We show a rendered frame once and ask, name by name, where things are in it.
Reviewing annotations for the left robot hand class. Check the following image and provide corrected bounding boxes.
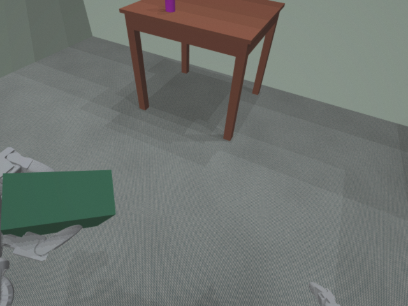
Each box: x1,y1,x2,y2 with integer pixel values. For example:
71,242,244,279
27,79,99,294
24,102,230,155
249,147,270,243
0,147,83,262

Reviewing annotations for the table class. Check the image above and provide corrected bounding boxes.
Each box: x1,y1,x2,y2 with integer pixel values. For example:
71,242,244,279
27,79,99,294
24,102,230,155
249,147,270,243
119,0,285,141

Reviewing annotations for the right robot hand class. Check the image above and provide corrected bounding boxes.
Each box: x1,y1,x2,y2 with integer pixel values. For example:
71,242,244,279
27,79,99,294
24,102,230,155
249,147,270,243
309,282,341,306

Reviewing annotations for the sponge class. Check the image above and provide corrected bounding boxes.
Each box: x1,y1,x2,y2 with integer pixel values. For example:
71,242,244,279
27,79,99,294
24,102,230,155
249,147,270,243
1,170,116,237

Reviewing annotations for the robot left forearm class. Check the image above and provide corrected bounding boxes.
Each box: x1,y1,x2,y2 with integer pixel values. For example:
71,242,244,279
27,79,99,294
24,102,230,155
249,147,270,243
0,258,14,306

